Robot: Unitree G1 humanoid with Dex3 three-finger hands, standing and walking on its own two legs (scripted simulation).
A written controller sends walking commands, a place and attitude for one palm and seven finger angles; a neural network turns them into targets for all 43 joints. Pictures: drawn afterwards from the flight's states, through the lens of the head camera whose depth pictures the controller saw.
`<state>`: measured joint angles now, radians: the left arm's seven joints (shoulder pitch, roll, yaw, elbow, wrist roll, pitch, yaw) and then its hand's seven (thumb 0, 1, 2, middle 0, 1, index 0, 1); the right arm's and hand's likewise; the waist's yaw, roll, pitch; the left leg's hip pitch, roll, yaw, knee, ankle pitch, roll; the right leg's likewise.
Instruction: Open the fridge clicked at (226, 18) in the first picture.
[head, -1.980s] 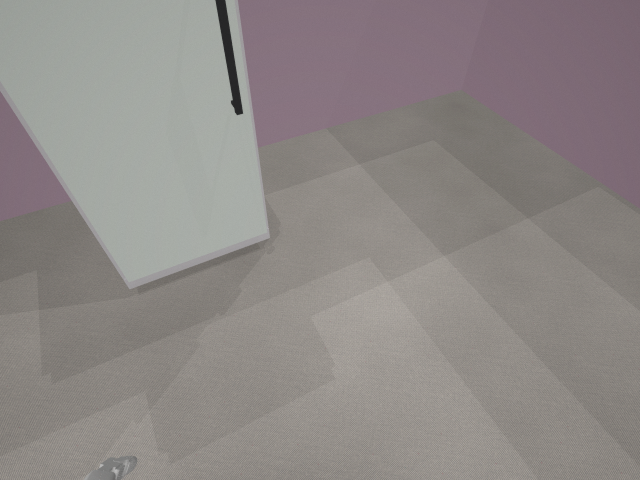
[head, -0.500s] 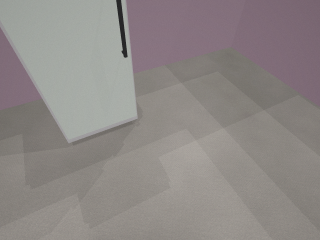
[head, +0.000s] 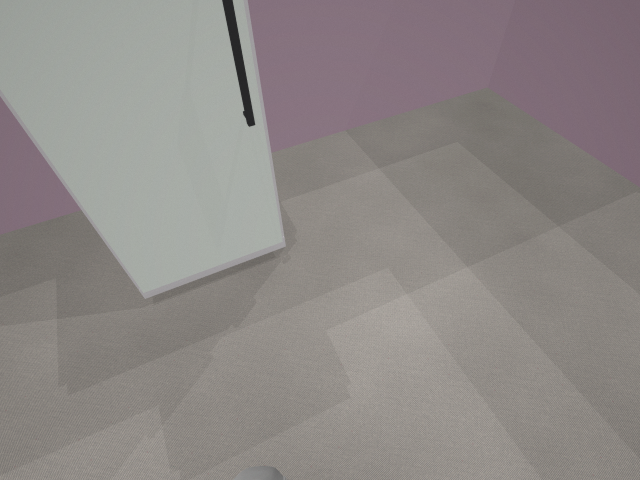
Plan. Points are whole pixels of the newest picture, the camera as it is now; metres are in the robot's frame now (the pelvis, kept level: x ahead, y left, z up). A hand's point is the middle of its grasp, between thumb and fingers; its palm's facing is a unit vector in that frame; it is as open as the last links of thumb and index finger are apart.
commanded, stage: walk to a spot facing it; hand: right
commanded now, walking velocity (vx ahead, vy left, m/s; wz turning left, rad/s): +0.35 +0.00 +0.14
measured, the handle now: (232, 35) +0.97 +0.29 +0.11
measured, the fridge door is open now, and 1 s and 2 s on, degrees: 0 0 0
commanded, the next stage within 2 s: turn to face it in 0.20 s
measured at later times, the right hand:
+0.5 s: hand (444, 425) +0.25 -0.16 -0.19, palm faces +0.00 +0.98 -0.19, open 7.2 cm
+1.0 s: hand (415, 323) +0.42 -0.13 -0.17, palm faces -0.25 +0.93 -0.29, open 7.4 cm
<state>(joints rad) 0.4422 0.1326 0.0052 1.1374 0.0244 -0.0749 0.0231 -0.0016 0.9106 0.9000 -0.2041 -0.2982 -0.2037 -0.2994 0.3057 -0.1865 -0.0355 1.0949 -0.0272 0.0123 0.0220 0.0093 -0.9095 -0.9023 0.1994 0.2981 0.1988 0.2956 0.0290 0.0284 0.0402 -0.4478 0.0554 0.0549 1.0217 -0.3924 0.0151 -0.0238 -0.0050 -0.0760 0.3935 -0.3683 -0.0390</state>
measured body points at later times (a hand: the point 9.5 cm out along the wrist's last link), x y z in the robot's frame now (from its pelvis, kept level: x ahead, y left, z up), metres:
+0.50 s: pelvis +0.20 +0.02 -0.01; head +0.22 +0.00 +0.44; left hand +0.25 +0.26 -0.15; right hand +0.25 -0.21 -0.17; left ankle +0.21 +0.14 -0.74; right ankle +0.25 -0.10 -0.73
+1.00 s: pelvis +0.27 +0.04 -0.02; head +0.31 +0.08 +0.43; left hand +0.24 +0.31 -0.18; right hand +0.43 -0.18 -0.14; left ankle +0.28 +0.15 -0.74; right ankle +0.27 -0.10 -0.68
